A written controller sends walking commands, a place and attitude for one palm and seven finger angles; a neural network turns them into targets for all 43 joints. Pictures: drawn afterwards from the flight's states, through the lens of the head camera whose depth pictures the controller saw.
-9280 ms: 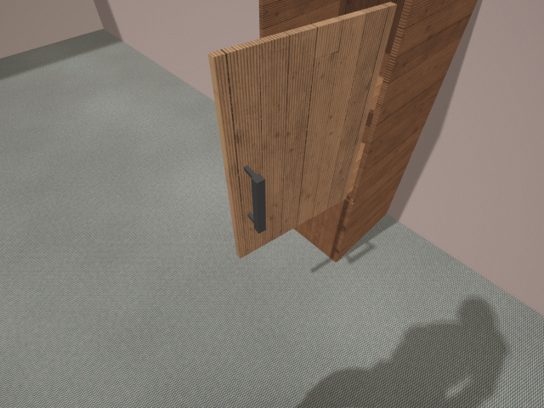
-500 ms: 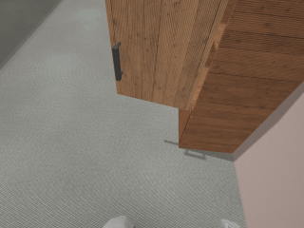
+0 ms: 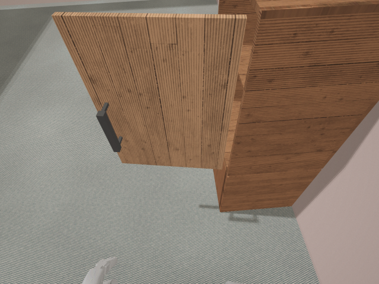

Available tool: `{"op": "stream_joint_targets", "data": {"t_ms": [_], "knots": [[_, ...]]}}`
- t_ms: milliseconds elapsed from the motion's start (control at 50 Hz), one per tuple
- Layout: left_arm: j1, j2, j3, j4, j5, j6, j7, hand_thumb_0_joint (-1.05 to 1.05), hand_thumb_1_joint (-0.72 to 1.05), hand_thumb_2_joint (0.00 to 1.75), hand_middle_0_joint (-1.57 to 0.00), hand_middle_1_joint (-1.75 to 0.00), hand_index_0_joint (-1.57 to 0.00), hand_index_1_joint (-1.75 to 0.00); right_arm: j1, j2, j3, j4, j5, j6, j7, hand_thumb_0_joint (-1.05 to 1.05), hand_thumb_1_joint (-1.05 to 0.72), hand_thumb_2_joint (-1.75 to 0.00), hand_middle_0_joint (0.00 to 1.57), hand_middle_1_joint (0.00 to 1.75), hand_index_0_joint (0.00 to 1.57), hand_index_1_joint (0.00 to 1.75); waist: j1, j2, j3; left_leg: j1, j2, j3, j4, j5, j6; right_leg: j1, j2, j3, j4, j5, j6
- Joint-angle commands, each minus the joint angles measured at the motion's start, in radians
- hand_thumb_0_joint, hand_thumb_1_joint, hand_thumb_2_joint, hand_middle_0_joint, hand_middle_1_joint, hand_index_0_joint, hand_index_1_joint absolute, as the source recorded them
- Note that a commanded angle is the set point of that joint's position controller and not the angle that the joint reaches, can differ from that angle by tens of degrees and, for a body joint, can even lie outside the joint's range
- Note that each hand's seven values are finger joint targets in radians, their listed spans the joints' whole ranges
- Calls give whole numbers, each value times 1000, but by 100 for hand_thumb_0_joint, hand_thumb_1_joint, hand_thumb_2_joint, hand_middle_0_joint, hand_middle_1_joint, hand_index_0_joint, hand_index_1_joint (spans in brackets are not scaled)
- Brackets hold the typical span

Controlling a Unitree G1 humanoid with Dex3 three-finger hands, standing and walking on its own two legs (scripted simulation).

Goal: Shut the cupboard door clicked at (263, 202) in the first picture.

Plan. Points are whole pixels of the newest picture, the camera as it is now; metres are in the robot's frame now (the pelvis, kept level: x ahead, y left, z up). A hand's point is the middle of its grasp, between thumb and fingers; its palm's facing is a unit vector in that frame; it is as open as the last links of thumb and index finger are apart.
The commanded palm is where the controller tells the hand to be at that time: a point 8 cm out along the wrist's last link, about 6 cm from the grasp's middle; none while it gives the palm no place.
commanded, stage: come to a stop and stand still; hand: left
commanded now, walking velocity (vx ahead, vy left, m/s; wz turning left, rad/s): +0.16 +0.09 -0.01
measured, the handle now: (111, 128) +0.57 +0.27 -0.08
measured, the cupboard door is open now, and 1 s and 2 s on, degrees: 80 80 80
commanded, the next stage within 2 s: look again from close up in 1.06 s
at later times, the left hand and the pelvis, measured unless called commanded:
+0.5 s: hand out of the picture +0.10 +0.23 -0.17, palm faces +0.04 -0.97 -0.23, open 7.4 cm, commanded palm none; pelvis +0.06 +0.03 +0.00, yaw -2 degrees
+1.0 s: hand out of the picture +0.06 +0.16 -0.17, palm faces +0.02 -0.99 -0.17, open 7.3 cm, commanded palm none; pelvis +0.03 -0.01 +0.01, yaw -1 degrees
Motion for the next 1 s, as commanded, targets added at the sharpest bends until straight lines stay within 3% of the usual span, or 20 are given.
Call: {"op": "stream_joint_targets", "data": {"t_ms": [0,80,140,220,240,280,300,360,400,480,560,580,600,620,660,720,780,840,880,980], "knots": [[207,161,46,23,-16,6,29,0,90,90,-20,-30,-20,-30,-91,-74,-33,-110,3,-13,-8,0,-90,-90,20,30,20,30,87,-63,-59,-391,88,-146,323,58,-33,264,-351,368,-357,353,-171],[145,102,19,31,-7,-8,24,0,90,90,-20,-30,-20,-30,-1,-12,-14,-72,5,13,-6,0,-90,-90,20,30,20,30,18,-173,-86,-210,73,-82,53,163,-73,135,-216,114,-349,563,-88],[156,135,31,42,-1,8,32,0,90,90,-20,-30,-20,-30,-41,-6,-11,-82,10,20,-10,0,-90,-90,20,30,20,30,41,-143,-120,-168,29,-49,-102,193,-86,189,-199,116,-268,695,-93],[152,167,37,61,-7,43,39,0,90,90,-20,-30,-20,-30,-46,-58,-29,-88,11,26,-17,0,-90,-90,20,30,20,30,19,-155,-117,-14,20,-59,-357,418,-75,129,-169,103,-147,467,-31],[173,146,32,58,-10,52,39,0,90,90,-20,-30,-20,-30,-40,-98,-38,-91,6,20,-19,0,-90,-90,20,30,20,30,24,-82,-129,51,83,-102,-389,608,-49,92,-123,80,-77,336,8],[235,76,15,50,-23,74,47,0,90,90,-20,-30,-20,-30,-41,-212,-59,-115,0,22,-35,0,-90,-90,20,30,20,30,28,165,-160,44,364,-352,-437,1053,130,35,7,27,127,-280,81],[231,78,11,44,-18,81,53,0,90,90,-20,-30,-20,-30,-48,-217,-61,-117,-8,28,-39,0,-90,-90,20,30,20,30,18,122,-113,-38,384,-329,-463,964,173,52,23,65,272,-405,67],[201,110,32,44,-16,104,45,0,90,90,-20,-30,-20,-30,-148,-196,-50,-149,-11,34,-61,0,-90,-90,20,30,20,30,32,257,-94,-62,361,-311,-458,1020,192,-44,22,152,469,-358,73],[206,118,39,32,-16,108,37,0,90,90,-20,-30,-20,-30,-193,-197,-52,-174,-11,39,-63,0,-90,-90,20,30,20,30,39,175,-115,-25,348,-289,-436,935,190,-78,33,146,496,-326,76],[193,106,42,2,-15,115,24,0,90,90,-20,-30,-20,-30,-217,-228,-70,-191,-12,41,-61,0,-90,-90,20,30,20,30,32,134,-176,-9,350,-290,-464,687,170,-48,24,140,381,-282,84],[274,92,38,9,-10,102,17,0,90,90,-20,-30,-20,-30,-252,-234,-78,-204,-8,49,-43,0,-90,-90,20,30,20,30,65,146,-167,-129,281,-262,-449,358,104,176,30,73,-27,-111,69],[319,114,42,20,-3,97,18,0,90,90,-20,-30,-20,-30,-255,-207,-78,-211,0,55,-39,0,-90,-90,20,30,20,30,82,46,-157,-196,210,-212,-381,246,59,246,18,95,-188,-22,63],[308,188,47,12,11,86,23,0,90,90,-20,-30,-20,-30,-236,-134,-69,-224,10,62,-31,0,-90,-90,20,30,20,30,72,-208,-103,-293,74,-125,-223,83,-8,222,-129,326,-360,-66,11],[223,239,48,-17,14,83,26,0,90,90,-20,-30,-20,-30,-292,-108,-60,-250,10,67,-19,0,-90,-90,20,30,20,30,71,-350,-32,-300,6,-83,-66,-43,-49,54,-305,478,-442,-42,-65],[111,197,32,-48,13,71,27,0,90,90,-20,-30,-20,-30,-292,-118,-67,-232,3,71,-9,0,-90,-90,20,30,20,30,32,-196,-18,-250,21,-153,104,11,-35,-35,-250,371,-395,13,-112],[86,167,26,-33,4,60,30,0,90,90,-20,-30,-20,-30,-230,-95,-58,-183,7,66,-11,0,-90,-90,20,30,20,30,19,-199,-13,-219,24,-118,97,68,-43,26,-190,259,-324,229,-103],[152,173,26,-1,2,53,31,0,90,90,-20,-30,-20,-30,-217,-75,-47,-164,10,49,-14,0,-90,-90,20,30,20,30,48,-162,-62,-166,6,-87,-146,79,-51,169,-172,256,-261,345,-100],[162,155,18,34,-17,50,33,0,90,90,-20,-30,-20,-30,-141,-74,-31,-113,11,25,-23,0,-90,-90,20,30,20,30,29,-91,-103,32,26,-134,-470,342,-37,161,-132,237,-175,305,-31],[206,97,2,49,-28,51,30,0,90,90,-20,-30,-20,-30,-156,-143,-29,-106,1,5,-37,0,-90,-90,20,30,20,30,68,83,-135,48,194,-295,-459,613,45,162,-39,172,-174,146,37],[167,105,-2,99,-22,59,27,0,90,90,-20,-30,-20,-30,-162,-109,-12,-61,4,12,-46,0,-90,-90,20,30,20,30,62,101,-67,-35,131,-215,-497,444,12,245,-41,169,-241,142,31]]}}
